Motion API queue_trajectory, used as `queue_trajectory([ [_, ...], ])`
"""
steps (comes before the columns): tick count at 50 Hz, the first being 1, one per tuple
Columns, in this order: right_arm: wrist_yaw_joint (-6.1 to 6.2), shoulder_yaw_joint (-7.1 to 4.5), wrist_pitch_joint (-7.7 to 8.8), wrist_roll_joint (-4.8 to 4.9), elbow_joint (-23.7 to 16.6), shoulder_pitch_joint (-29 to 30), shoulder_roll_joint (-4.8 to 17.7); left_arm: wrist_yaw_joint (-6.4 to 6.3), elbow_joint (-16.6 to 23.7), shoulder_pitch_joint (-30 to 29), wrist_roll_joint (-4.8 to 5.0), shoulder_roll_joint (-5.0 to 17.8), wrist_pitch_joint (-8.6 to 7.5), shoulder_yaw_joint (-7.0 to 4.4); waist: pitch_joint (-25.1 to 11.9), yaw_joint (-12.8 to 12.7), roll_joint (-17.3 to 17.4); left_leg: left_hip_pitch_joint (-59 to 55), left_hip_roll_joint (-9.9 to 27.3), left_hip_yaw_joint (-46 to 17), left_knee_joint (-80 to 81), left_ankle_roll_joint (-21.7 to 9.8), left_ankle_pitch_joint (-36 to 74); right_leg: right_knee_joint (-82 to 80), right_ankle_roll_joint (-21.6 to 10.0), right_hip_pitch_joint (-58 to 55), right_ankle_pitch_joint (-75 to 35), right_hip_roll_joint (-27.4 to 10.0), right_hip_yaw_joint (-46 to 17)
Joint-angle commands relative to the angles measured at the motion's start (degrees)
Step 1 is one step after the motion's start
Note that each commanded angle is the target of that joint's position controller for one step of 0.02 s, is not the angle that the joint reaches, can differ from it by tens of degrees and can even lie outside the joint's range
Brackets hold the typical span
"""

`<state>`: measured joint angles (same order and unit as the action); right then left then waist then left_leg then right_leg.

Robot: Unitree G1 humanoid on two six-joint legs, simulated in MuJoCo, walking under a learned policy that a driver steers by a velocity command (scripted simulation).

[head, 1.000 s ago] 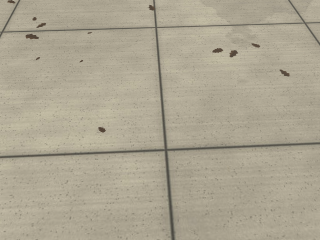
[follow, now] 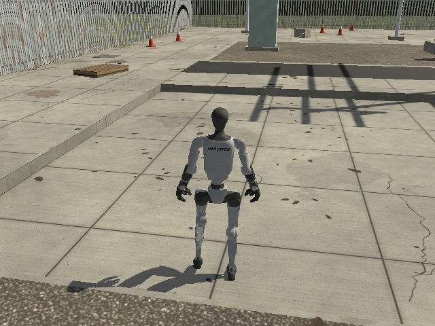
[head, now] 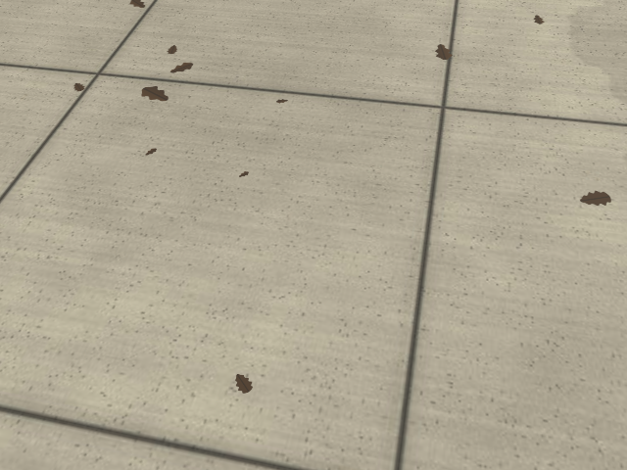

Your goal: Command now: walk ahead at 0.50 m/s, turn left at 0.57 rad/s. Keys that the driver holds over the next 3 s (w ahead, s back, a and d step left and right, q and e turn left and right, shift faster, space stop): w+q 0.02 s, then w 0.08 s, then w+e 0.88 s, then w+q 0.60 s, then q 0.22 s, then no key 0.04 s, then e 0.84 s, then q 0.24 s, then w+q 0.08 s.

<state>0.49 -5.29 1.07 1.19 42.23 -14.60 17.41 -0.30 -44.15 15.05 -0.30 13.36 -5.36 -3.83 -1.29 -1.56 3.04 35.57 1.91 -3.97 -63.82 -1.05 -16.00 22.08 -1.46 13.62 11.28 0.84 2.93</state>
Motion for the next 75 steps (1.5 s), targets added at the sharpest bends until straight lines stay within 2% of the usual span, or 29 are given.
queue_trajectory([
  [1,-0.38,-0.03,0.1,-0.25,-5.23,2.62,0.4,-0.19,2.19,-1.76,0.24,7.8,-1.14,-2.16,0.76,0.85,-8.0,9.0,3.32,-2.04,4.56,0.78,5.65,-12.21,-9.0,-7.04,-12.61,-15.8,-10.94],
  [10,-2.9,1.36,2.67,-0.06,-8.95,17.68,-0.91,0.25,-4.02,5.99,2.62,11.21,0.46,-2.8,4.62,-2.34,-7.42,-0.59,0.54,4.13,30.19,-1.07,12.81,-9.88,-8.75,-9.72,-15.17,-15.54,-6.23],
  [12,-3.02,0.65,3.28,0.13,-8.68,16.17,0.92,0.21,-5.06,6.16,2.69,12.9,1.01,-3.14,3.73,-0.24,-8.88,-6.09,-1.09,4.92,34.24,-2.46,8.69,-5.79,-7.89,-11.64,-21.32,-16.39,-7.41],
  [14,-2.12,-1.77,3.58,-0.64,-4.44,2.49,5.64,0.1,-5.74,5.53,2.79,12.2,1.01,-2.57,-4.47,7.22,-8.32,-28.94,-2.52,5.82,36.7,-5.24,12.23,10.03,-4.88,-6.11,-32.43,-12.18,-3.86],
  [15,-1.1,-3.25,3.37,-1.61,-2.65,-8.88,10.82,0.18,-4.06,4.97,1.06,8.47,0.58,-1.06,-14.33,11.53,-1.51,-48.24,10.6,-7.6,33.99,-9.29,15.91,29.0,-2.11,7.29,-14.4,-8.62,-1.36],
  [16,-1.1,-3.18,3.15,-2.03,-2.02,-9.59,13.49,0.44,-3.35,11.61,1.72,2.29,-0.48,0.8,-22.63,7.55,12.61,-61.24,23.41,-32.59,41.01,-17.43,6.16,46.52,0.46,25.68,22.41,-0.35,-4.87],
  [17,-1.08,-1.98,3.02,-1.79,-1.71,-10.19,7.99,0.55,-4.44,8.65,3.34,8.73,-1.07,-1.0,-20.16,9.75,6.88,-57.74,21.69,-32.83,43.89,-16.49,-0.29,52.75,0.23,30.44,21.59,-2.45,-10.97],
  [20,-1.39,0.0,3.88,-1.37,-1.03,1.27,1.52,-0.5,-2.57,0.74,2.21,8.93,-0.22,-1.81,-3.71,4.86,3.39,-36.54,14.9,-12.61,49.58,-11.33,7.1,48.08,0.0,29.41,8.12,-8.39,-8.3],
  [25,-1.04,-0.53,5.71,-1.94,2.15,3.72,1.36,-0.53,-2.19,0.85,2.22,4.46,2.92,-1.5,1.49,0.7,0.82,-27.76,13.79,0.22,56.04,-10.58,18.78,41.2,0.5,26.35,-0.25,-9.52,-9.83],
  [31,0.23,-1.4,5.14,-1.44,5.1,1.27,4.77,1.74,1.07,-9.36,1.52,3.46,2.92,-0.43,4.99,3.36,-0.24,-29.2,12.71,10.95,57.75,-8.54,19.04,22.09,0.0,24.39,-14.97,-8.08,-5.21],
  [36,0.55,-2.21,3.46,-0.07,7.38,-2.24,7.41,3.32,5.04,-15.91,1.51,5.0,3.32,-0.47,6.9,4.52,-0.28,-38.83,15.38,14.18,52.98,-6.55,24.6,15.47,-2.74,25.43,-7.83,-6.49,-1.56],
  [38,0.85,-2.7,2.65,0.28,7.09,-1.39,9.27,3.52,5.48,-13.45,1.47,6.78,3.53,-1.38,3.74,2.2,1.35,-40.87,15.21,15.82,45.06,-5.18,43.16,15.02,-4.86,18.66,-1.53,-2.73,2.21],
  [40,1.17,-2.38,1.75,0.4,6.53,-0.27,9.24,2.89,1.54,2.19,1.8,11.73,3.77,-4.37,-4.58,-6.16,0.05,-34.52,11.52,18.42,23.4,-2.28,50.48,11.07,-8.35,-3.51,-2.52,2.94,4.19],
  [41,1.29,-1.11,2.11,-1.56,5.01,-1.42,5.95,1.6,-0.06,10.22,1.94,17.88,4.26,-6.32,-9.67,-7.75,-9.98,-18.29,7.98,18.86,3.35,0.95,25.59,9.79,-12.41,-20.47,-5.0,-7.02,-12.62],
  [42,0.47,1.07,4.05,-1.94,1.78,-4.28,-0.39,1.8,1.59,6.59,2.3,21.29,3.49,-6.17,-16.69,-1.4,-20.56,3.81,-4.66,8.38,-14.8,3.85,-16.88,-1.84,-23.63,-35.41,9.76,-18.88,-46.68],
  [43,-0.39,0.14,6.31,0.37,1.28,2.01,4.75,2.22,2.5,7.67,1.62,16.11,2.88,-4.53,-17.51,-5.41,-11.84,9.93,-2.23,-1.28,-17.66,2.09,-15.57,-7.14,-21.19,-35.6,11.83,-19.59,-48.45],
  [44,-0.7,-0.01,7.3,1.8,0.12,5.7,5.62,2.17,2.31,5.99,1.21,13.35,2.14,-3.77,-10.72,-4.99,-9.47,12.51,0.09,-0.65,-15.44,0.43,-10.85,-6.58,-18.75,-30.13,7.8,-17.94,-40.35],
  [45,-0.2,0.1,7.62,0.86,0.6,6.03,4.85,2.14,2.84,2.16,1.36,11.8,1.65,-3.27,-5.89,-2.16,-3.99,9.71,2.81,-0.76,-10.04,0.01,-6.29,-6.2,-16.87,-21.14,0.86,-15.48,-33.42],
  [47,0.25,-0.66,6.55,-1.15,1.35,5.1,5.65,1.59,4.49,-3.07,0.65,9.04,1.37,-2.3,-3.14,1.56,-4.95,1.57,5.41,-1.17,-2.71,0.54,-2.15,-7.73,-15.29,-9.66,-7.88,-12.1,-26.24],
  [55,-0.73,0.95,4.35,-1.04,0.31,12.44,1.46,-0.16,1.88,1.14,0.61,9.76,0.57,-1.87,1.43,-0.95,-6.98,-1.09,4.24,2.54,23.22,3.03,21.88,-11.98,-11.05,-3.23,-15.3,-7.67,-11.45],
  [62,-3.07,1.78,4.9,0.12,-2.47,19.75,2.29,-0.17,-2.42,5.44,0.3,10.97,0.86,-2.0,6.0,-4.13,-5.54,5.69,2.46,2.74,32.26,-1.04,20.7,-10.79,-9.81,-17.18,-15.69,-13.74,-9.36],
  [65,-4.22,1.61,5.01,0.11,-2.78,17.28,3.13,-0.76,-2.58,4.03,0.35,12.09,1.76,-2.31,3.75,-1.98,-6.82,1.61,-0.39,4.93,33.24,-3.64,12.88,-4.88,-8.01,-21.26,-33.96,-14.49,-6.28],
  [67,-3.95,-0.04,4.58,-0.33,-0.51,7.61,6.1,-1.24,-1.88,1.94,0.37,13.08,2.52,-2.42,-3.13,3.44,-7.82,-12.65,-4.92,8.78,33.75,-6.0,10.85,7.76,-6.08,-20.48,-53.91,-12.34,-3.08],
  [68,-3.43,-1.38,4.3,-0.41,1.35,-0.93,8.81,-1.6,-1.13,1.09,0.26,12.73,2.65,-2.08,-7.82,7.72,-6.16,-26.46,-3.76,5.35,34.52,-8.24,13.97,19.99,-4.02,-13.09,-50.72,-10.26,-1.26],
  [69,-2.75,-2.79,4.04,-0.89,1.67,-8.24,14.35,-1.37,0.97,4.98,-0.71,8.87,1.7,-0.72,-15.57,7.51,4.44,-48.05,9.99,-17.52,34.57,-16.56,13.19,41.91,-0.03,7.44,-25.76,-3.63,0.8],
  [70,-2.89,-2.03,3.87,0.35,2.16,-8.8,11.99,-0.39,0.66,6.5,-0.71,5.9,-0.01,0.56,-20.34,6.23,12.21,-59.12,17.36,-41.38,43.84,-23.52,5.05,55.29,2.29,23.76,18.98,5.18,-5.63],
  [72,-2.36,-0.78,3.43,0.04,0.7,-4.27,7.47,0.98,3.45,-2.54,2.29,10.81,-2.7,-0.19,-8.88,7.7,2.33,-49.23,13.64,-30.03,46.93,-18.1,-1.85,55.34,0.21,31.49,12.99,-1.71,-10.01],
  [73,-2.31,-0.43,3.4,-0.36,0.05,-1.11,6.6,0.78,4.05,-4.86,1.39,10.28,-3.09,-0.2,-3.37,5.53,-2.87,-39.93,11.47,-24.91,48.3,-16.7,3.37,49.44,0.22,29.89,9.95,-3.71,-9.06],
  [75,-1.92,0.3,3.46,-1.01,-1.35,1.81,5.24,0.23,4.42,-4.39,-0.5,10.36,-2.24,-0.87,-0.75,2.19,-2.09,-30.33,8.5,-20.2,50.65,-16.0,12.54,42.3,1.36,23.71,7.03,-5.71,-8.64],
])
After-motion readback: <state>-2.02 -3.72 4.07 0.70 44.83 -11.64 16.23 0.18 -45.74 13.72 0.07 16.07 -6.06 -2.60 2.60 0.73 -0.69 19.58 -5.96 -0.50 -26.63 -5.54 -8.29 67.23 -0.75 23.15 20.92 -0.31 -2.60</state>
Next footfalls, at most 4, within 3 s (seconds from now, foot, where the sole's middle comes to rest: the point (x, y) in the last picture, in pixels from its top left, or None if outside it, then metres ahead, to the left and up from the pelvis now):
0.28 left None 0.31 0.17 -0.78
0.80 right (407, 440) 0.57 -0.12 -0.78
1.36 left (361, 298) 0.94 -0.03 -0.78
1.82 right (435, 228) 1.18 -0.24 -0.78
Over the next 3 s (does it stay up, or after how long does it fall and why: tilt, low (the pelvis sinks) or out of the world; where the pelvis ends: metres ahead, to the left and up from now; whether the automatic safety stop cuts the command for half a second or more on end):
stays up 1.09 -0.17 -0.01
